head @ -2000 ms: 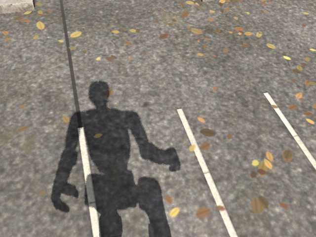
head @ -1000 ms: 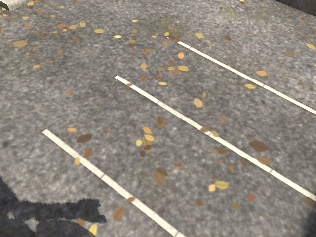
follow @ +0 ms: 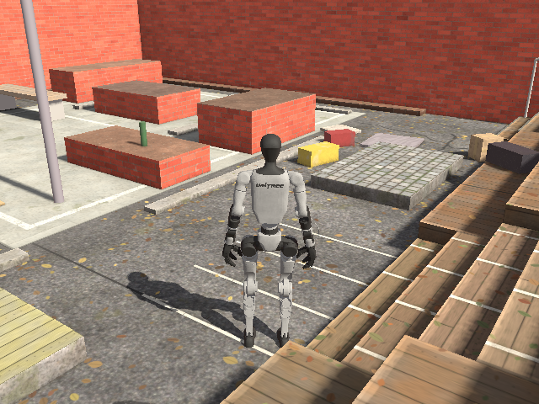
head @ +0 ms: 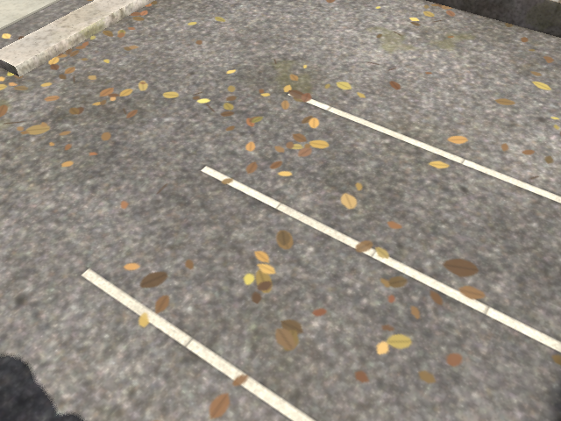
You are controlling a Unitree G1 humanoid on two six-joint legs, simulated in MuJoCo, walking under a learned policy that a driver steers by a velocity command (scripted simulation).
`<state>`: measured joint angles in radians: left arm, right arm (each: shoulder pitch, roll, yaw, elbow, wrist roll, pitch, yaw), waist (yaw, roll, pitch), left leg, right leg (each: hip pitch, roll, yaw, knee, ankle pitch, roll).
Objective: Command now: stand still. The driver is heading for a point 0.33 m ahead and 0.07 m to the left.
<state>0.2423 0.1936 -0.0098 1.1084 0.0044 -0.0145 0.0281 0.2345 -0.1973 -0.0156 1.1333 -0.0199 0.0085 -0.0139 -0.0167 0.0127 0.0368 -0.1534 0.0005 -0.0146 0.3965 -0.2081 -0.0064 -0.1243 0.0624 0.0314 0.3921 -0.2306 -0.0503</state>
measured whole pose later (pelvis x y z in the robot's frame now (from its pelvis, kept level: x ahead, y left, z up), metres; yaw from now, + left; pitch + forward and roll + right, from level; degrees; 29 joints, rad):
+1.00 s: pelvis +0.06 +0.04 -0.01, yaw +0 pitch +0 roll -1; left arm 0.47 0.20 0.05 1.13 0.01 -0.04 0.03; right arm 0.23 -0.19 -0.04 1.04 -0.03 -0.06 0.01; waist 0.02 -0.04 -0.01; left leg -0.29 0.00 0.06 0.56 -0.32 0.06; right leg -0.11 0.02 0.05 0.49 -0.39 -0.05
